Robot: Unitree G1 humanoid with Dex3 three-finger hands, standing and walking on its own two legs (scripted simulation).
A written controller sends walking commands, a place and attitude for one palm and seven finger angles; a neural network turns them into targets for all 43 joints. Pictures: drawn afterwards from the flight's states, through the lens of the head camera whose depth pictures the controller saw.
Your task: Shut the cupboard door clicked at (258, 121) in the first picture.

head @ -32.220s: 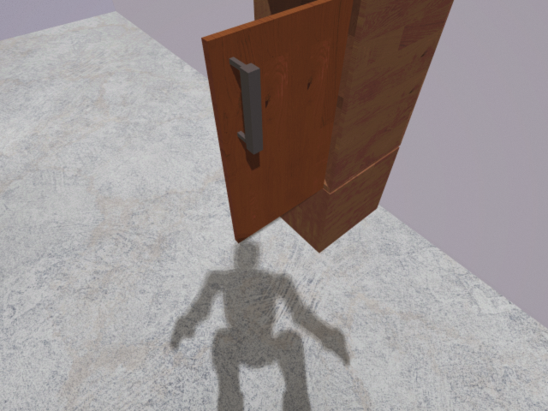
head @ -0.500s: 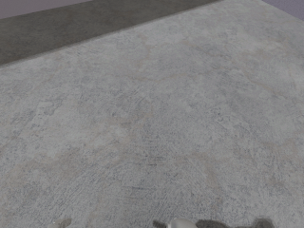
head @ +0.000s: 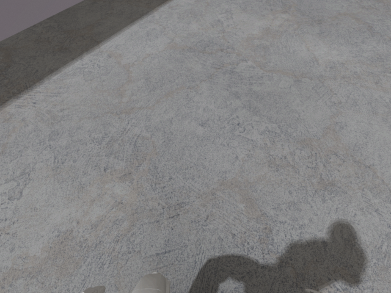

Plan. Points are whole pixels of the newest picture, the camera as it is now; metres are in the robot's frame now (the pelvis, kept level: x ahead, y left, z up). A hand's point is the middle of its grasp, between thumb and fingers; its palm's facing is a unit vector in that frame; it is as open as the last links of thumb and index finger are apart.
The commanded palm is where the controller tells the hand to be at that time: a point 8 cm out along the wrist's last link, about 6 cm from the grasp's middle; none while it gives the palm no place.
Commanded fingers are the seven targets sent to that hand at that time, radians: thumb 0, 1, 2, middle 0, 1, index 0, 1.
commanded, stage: turn to face it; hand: left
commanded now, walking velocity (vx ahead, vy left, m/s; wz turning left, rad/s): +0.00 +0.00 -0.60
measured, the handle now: out of the picture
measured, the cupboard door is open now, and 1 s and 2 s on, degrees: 57 57 57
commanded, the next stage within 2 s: take the last steps up to it in 1.78 s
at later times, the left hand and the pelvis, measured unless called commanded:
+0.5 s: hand (117, 258) +0.21 +0.21 -0.16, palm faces -0.29 -0.93 -0.24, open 7.4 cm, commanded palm none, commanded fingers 0.00 0.90 0.90 -0.20 -0.30 -0.20 -0.30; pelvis +0.03 +0.03 +0.00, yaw -18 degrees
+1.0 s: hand (142, 240) +0.25 +0.16 -0.19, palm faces -0.52 -0.83 -0.18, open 7.4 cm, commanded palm none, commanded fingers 0.00 0.90 0.90 -0.20 -0.30 -0.20 -0.30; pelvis +0.08 +0.03 -0.01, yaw -35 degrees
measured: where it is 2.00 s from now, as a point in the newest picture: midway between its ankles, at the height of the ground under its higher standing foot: outside the picture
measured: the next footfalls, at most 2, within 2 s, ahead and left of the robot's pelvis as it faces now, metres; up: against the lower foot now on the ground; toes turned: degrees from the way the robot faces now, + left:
left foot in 0.16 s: +0.07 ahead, +0.15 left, +0.00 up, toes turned -3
right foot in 0.56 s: +0.03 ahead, -0.12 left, +0.00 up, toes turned -25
